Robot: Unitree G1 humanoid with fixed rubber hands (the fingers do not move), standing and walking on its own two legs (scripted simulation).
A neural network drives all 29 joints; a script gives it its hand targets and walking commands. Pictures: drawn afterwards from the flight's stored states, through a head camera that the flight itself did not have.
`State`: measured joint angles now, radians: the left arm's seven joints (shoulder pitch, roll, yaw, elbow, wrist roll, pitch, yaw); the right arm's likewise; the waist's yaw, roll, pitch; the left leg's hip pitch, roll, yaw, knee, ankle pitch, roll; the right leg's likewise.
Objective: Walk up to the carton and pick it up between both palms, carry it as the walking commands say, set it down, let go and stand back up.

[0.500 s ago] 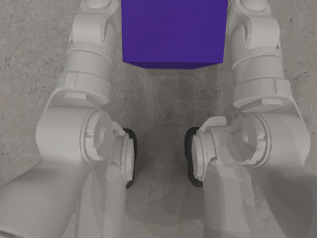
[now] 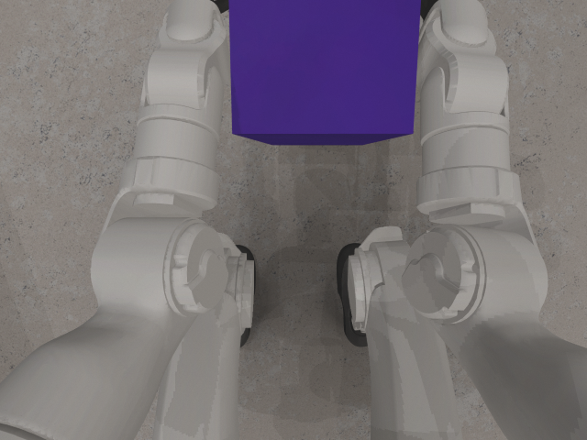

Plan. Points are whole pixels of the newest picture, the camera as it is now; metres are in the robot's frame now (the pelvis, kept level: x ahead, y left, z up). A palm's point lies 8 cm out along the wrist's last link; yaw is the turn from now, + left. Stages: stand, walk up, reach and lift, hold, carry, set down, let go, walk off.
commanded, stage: reach and lift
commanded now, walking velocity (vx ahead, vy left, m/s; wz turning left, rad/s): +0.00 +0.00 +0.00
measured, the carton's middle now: (320, 26) +0.56 -0.04 -0.19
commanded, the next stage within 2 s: none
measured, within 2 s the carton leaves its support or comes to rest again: neither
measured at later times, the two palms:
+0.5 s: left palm out of the picture +0.54 +0.09 -0.04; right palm out of the picture +0.52 -0.15 -0.03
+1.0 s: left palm out of the picture +0.51 +0.09 +0.03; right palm out of the picture +0.50 -0.14 +0.04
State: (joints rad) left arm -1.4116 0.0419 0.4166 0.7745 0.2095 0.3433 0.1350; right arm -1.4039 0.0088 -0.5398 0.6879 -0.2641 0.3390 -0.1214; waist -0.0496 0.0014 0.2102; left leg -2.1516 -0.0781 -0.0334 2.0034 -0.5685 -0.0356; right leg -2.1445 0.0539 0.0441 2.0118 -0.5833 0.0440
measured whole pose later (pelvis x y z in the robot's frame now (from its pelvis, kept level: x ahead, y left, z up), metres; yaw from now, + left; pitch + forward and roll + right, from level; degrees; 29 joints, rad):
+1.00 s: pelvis +0.00 +0.01 +0.10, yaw +0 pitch +38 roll -1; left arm -1.19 -0.07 0.50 0.73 0.30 0.39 0.10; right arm -1.16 0.12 -0.60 0.63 -0.34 0.38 -0.08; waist -0.05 0.02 0.00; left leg -1.85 -0.08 -0.05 1.69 -0.50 -0.02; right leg -1.83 0.05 0.05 1.69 -0.51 0.05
